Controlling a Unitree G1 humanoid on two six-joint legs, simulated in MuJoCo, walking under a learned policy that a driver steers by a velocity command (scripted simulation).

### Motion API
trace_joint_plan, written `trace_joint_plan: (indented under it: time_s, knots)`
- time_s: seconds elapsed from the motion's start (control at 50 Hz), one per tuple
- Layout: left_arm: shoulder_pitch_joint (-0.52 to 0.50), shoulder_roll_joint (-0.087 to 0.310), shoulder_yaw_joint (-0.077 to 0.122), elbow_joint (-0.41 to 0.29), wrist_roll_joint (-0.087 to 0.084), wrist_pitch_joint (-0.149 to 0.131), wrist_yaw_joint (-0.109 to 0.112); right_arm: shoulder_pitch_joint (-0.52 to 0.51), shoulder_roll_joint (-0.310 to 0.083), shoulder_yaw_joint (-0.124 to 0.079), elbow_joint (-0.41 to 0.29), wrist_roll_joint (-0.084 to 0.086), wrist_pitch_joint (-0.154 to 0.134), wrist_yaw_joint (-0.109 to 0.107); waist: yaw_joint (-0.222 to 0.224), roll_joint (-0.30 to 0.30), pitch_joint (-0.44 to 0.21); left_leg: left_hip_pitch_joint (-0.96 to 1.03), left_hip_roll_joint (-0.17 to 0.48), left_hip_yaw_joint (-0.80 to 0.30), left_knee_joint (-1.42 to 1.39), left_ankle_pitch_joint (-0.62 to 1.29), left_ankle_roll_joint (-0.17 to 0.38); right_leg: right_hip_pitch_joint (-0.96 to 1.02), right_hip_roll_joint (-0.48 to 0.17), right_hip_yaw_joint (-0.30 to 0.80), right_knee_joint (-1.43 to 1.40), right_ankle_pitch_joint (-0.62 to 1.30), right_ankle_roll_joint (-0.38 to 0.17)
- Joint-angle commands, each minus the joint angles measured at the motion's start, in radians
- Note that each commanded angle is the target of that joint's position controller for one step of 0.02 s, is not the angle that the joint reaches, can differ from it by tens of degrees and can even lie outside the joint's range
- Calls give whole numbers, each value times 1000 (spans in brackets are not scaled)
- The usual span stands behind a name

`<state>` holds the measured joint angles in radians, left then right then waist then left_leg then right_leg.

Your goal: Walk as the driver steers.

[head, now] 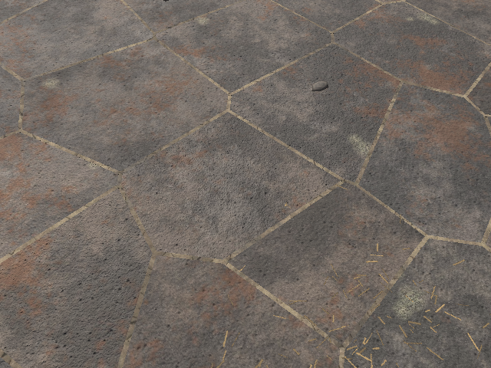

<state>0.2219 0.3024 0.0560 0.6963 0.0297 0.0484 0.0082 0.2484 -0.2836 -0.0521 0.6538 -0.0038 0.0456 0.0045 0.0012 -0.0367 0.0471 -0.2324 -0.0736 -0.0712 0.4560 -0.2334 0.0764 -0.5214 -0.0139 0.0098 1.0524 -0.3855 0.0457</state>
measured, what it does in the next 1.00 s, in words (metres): walks ahead: right foot, then left foot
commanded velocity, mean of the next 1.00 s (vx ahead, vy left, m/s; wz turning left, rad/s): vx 0.14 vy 0.00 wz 0.16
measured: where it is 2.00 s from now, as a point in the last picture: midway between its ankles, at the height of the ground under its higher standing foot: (198, 301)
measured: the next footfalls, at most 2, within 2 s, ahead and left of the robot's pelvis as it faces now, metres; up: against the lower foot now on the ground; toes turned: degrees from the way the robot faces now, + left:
right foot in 0.30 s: +0.08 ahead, -0.10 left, +0.00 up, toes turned +7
left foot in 0.56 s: +0.00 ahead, +0.10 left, +0.00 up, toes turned +2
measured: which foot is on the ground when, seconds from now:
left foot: down 0.00-0.30, up 0.32-0.54, down 0.56-0.80, up 0.82-1.00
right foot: up 0.00-0.28, down 0.30-1.00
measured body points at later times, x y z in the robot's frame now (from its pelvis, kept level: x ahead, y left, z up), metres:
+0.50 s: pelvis +0.00 -0.02 +0.00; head +0.02 -0.04 +0.45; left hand +0.10 +0.24 -0.10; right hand +0.14 -0.26 -0.13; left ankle -0.04 +0.10 -0.72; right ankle +0.02 -0.12 -0.74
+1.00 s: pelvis +0.10 -0.01 +0.00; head +0.12 -0.03 +0.45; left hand +0.06 +0.26 -0.12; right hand +0.25 -0.26 -0.12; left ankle +0.11 +0.12 -0.68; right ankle +0.04 -0.11 -0.74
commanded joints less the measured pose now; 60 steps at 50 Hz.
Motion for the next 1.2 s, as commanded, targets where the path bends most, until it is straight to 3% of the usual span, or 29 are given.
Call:
trace_joint_plan:
  time_s: [0.02, 0.18, 0.24, 0.28, 0.3, 0.32, 0.34, 0.36, 0.4, 0.44, 0.5, 0.54, 0.58, 0.6, 0.66, 0.68, 0.74, 0.78, 0.8, 0.82, 0.84, 0.86, 0.88, 0.94, 1.0, 1.06, 1.12, 1.16, 1.2]
  knots:
    - [-10, 72, 17, -61, -3, -6, -1, 9, -165, -48, -54, 2, -16, -8, -8, 140, -96, 142, 228, -249, -111, 447, 140, -82, 8, 20, -12, 33, 6]
    - [-52, 56, -3, -65, -15, -7, 8, 34, -156, -39, -35, -21, -13, -10, -42, 162, -83, 82, 229, -323, -87, 353, 152, 75, 35, 11, -258, -17, -31]
    - [-27, 53, -8, -62, -27, -14, 15, 5, -152, -33, -28, -22, -9, -10, -26, 165, -78, 39, 222, -353, -64, 396, 134, 195, 53, 3, -391, -20, -56]
    - [35, 28, -17, -43, -23, -27, 24, -33, -132, -21, -25, -7, -10, -16, 24, 133, -78, -26, 184, -346, -25, 333, 77, 363, 45, 4, -654, 150, -76]
    - [32, 53, -17, -47, -10, -39, 33, -15, -96, -8, -23, -5, -16, -18, 13, 77, -89, -88, 149, -329, 1, 185, 23, 457, -43, 95, -735, 217, -92]
    - [21, 105, -19, -69, 6, -51, 40, 44, -29, 9, -27, -10, -23, -17, -24, -117, -127, -145, 52, -208, 155, -115, -25, 531, -272, 331, -805, 347, -139]
    - [-13, 143, -10, -64, -4, -48, 30, 30, -91, -8, -23, -8, -13, -24, -15, -168, -77, -125, -50, -67, 219, -308, -41, 346, -357, 416, -794, 478, -277]
    - [-16, 101, -18, -59, -7, -52, 22, 20, -120, -17, -10, -17, -7, -25, -11, -116, -52, -87, -10, -65, 317, -316, -56, 300, -344, 394, -800, 481, -317]
    - [-66, 55, -35, -56, -7, -57, 17, 18, -97, -14, 21, -7, -3, -16, -32, -85, -34, -65, -3, -50, 347, -241, -77, 284, -230, 253, -785, 461, -263]
    - [-63, 62, -34, -41, -8, -58, 23, 35, -69, -4, 40, -11, -1, -6, -36, -116, -57, -52, 8, -11, 277, -214, -93, 339, -167, 176, -742, 543, -226]
    - [-23, 66, -29, -20, -10, -51, 16, 12, -37, 12, 59, -3, 0, -9, -9, -115, -86, -4, 15, 39, 90, -168, -96, 398, -149, 165, -688, 557, -216]
    - [-15, 63, -27, -11, -13, -46, 13, 31, -24, 23, 86, -8, -5, -17, -19, -96, -111, 126, 21, 48, -106, 5, -82, 350, -122, 163, -687, 333, -170]
    - [15, 66, -20, -11, -12, -42, 3, 20, -96, 10, 86, -35, -21, -24, 5, -37, -76, 170, 83, -46, -43, -166, -35, 205, -66, 171, -700, -132, -136]
    - [-23, 67, -20, -24, -11, -35, -3, 32, -125, -2, 100, -32, -21, -18, -7, 58, 11, 47, 98, -103, -75, -370, 11, 160, 0, 101, -667, -236, -128]
    - [-100, 33, -21, -60, 2, -48, -20, 104, -166, -17, 127, -24, -33, -10, -60, 237, 119, 18, 298, -408, -311, -623, 137, 37, 74, -54, -379, -61, -108]
    - [-109, 39, -17, -66, 7, -59, -23, 100, -156, -16, 129, -23, -40, -9, -61, 223, 128, 13, 327, -438, -328, -573, 156, 32, 44, -36, -350, -32, -116]
    - [-50, 24, -16, -48, 1, -87, -37, 51, -144, -17, 131, -17, -60, -2, -15, 197, 77, 22, 271, -313, -275, -345, 133, 167, 47, -50, -475, -31, -138]
    - [84, 20, -8, 13, -3, -98, -30, 11, -127, -18, 127, -3, -66, -3, 51, 163, 33, -136, 190, -194, -176, -256, 81, 488, 78, -63, -630, 102, -147]
    - [193, 57, 4, 44, -1, -106, -19, -15, -95, -10, 116, -8, -76, -6, 104, 97, -6, -272, 148, -134, -51, -229, 48, 678, 0, 45, -666, 63, -160]
    - [307, 166, 31, 59, 7, -111, -7, -53, -18, 12, 71, -4, -87, -1, 152, -119, -53, -438, 32, 15, 247, -237, -1, 799, -232, 418, -823, -237, -231]
    - [363, 215, 49, 88, 1, -104, -9, -91, -84, -3, 43, -23, -89, -4, 152, -139, 11, -554, 19, 53, 425, -326, -3, 713, -379, 657, -911, -334, -318]
    - [309, 163, 35, 84, 1, -104, -13, -94, -105, -11, 44, -32, -89, 2, 101, -33, 77, -572, 80, 2, 524, -265, 9, 639, -369, 618, -911, -332, -339]
    - [240, 118, 24, 69, -2, -109, -18, -73, -88, -7, 58, -29, -93, 14, 61, -7, 94, -556, 105, -1, 544, -187, 12, 588, -321, 533, -918, -261, -317]
    - [183, 76, 8, 73, -7, -127, -20, -49, -72, -2, 79, -37, -92, 38, 23, -42, 46, -484, 134, 52, 537, -44, -17, 550, -205, 301, -947, 71, -261]
    - [231, 69, 4, 114, -18, -135, -22, -129, -45, 10, 44, -39, -87, 47, 28, -45, 42, -498, 138, 94, 465, 25, -49, 545, -174, 183, -939, 338, -261]
    - [239, 76, 4, 136, -16, -137, -24, -237, -18, 27, 4, -30, -87, 55, 44, -68, 53, -393, 125, 126, 278, 121, -58, 468, -143, 97, -929, 442, -239]
    - [252, 103, 10, 156, -15, -137, -23, -268, -36, 24, -6, -23, -83, 51, 44, -74, 53, -266, 104, 143, 171, 156, -34, 445, -180, 90, -911, 501, -222]
    - [241, 116, 12, 167, -17, -133, -18, -238, -55, 15, 0, -27, -83, 40, 19, -60, 48, -199, 83, 149, 129, 123, -5, 479, -205, 83, -850, 642, -206]
    - [235, 127, 14, 180, -16, -123, -14, -50, -82, -4, 65, -37, -93, 22, -67, -21, -59, 32, 26, 170, 50, 85, 31, 494, -163, 27, -581, 873, -175]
